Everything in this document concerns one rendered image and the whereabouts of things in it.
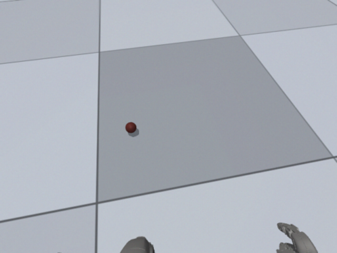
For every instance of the right robot hand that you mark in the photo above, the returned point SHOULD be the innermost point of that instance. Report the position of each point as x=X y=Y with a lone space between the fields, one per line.
x=301 y=242

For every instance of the ball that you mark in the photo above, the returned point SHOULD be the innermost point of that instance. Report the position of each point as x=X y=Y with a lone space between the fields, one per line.
x=130 y=127

